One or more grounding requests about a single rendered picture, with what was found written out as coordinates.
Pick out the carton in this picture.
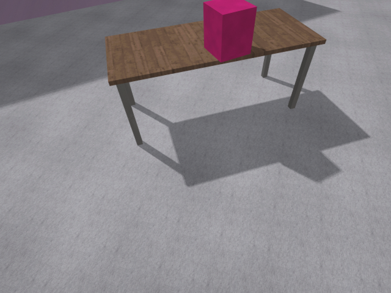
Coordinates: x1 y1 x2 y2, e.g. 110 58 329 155
203 0 257 63

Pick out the table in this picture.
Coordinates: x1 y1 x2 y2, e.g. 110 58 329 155
105 8 326 145

